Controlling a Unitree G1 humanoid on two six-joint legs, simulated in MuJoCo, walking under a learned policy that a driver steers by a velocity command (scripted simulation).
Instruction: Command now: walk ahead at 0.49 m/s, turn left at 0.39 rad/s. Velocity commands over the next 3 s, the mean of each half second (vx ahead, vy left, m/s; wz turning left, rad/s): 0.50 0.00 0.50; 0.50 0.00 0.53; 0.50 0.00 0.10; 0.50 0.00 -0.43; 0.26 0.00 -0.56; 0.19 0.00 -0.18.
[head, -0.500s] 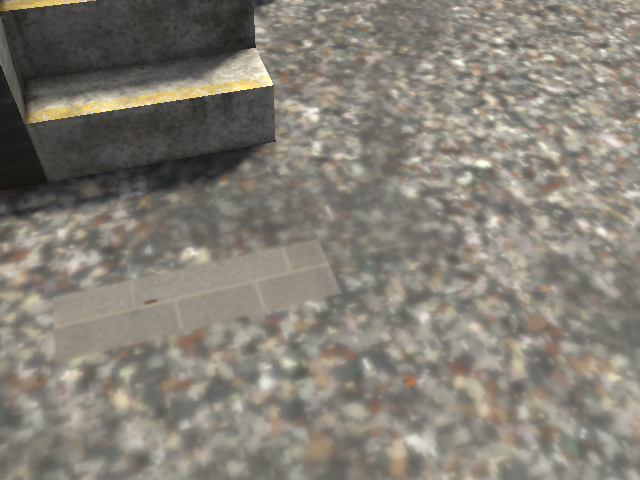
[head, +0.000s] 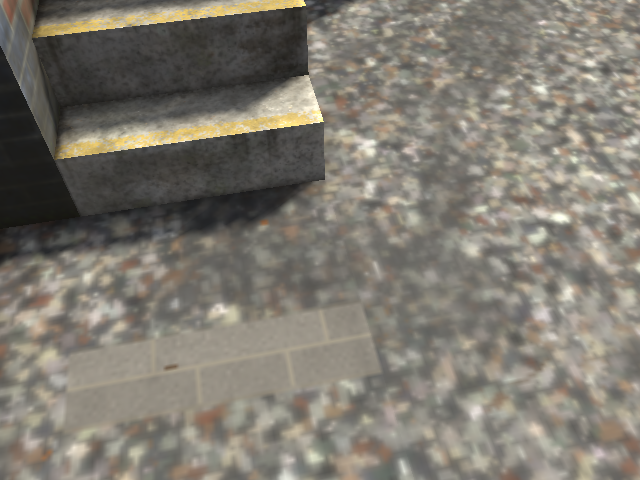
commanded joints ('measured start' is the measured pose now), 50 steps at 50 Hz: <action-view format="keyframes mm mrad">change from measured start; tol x32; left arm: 1 55 75 1 -31 -1 -17 7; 36 -550 143 -11 -425 10 51 -31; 42 29 330 42 -330 38 13 21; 50 -116 182 19 -273 9 -17 -17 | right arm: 1 -29 -16 0 -49 7 6 7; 50 137 -128 -23 -156 -13 8 7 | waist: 1 -8 -76 65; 39 -22 69 -16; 43 32 -365 -403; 50 -27 -130 -38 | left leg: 1 -68 5 20 -81 111 -8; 14 429 -188 186 -570 -86 154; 16 921 226 -529 -720 -68 358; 24 460 46 -235 -899 345 217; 40 613 3 -315 -579 696 58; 43 93 -245 -116 130 -439 2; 50 107 -66 -75 19 -157 -21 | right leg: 1 -29 -276 115 -148 348 17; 13 197 -348 -61 313 1127 30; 15 -59 -303 -76 812 704 35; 16 -520 -69 -33 1209 -295 93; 17 -677 -61 190 1275 -276 81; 36 -624 -107 170 368 158 131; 41 59 -106 217 179 106 38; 43 406 -558 942 33 -105 -128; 50 -74 -330 391 -95 181 -66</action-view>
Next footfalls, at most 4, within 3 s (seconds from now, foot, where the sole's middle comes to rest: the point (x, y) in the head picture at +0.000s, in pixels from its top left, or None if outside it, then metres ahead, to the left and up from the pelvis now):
0.30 left None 0.29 0.08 -0.78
0.82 right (320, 404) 0.66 0.05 -0.78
1.30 left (187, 379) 0.73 0.36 -0.78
1.80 right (221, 269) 1.05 0.31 -0.78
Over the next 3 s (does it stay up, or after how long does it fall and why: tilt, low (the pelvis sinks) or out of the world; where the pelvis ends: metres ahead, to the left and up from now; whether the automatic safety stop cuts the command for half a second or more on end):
stays up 1.02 0.30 0.00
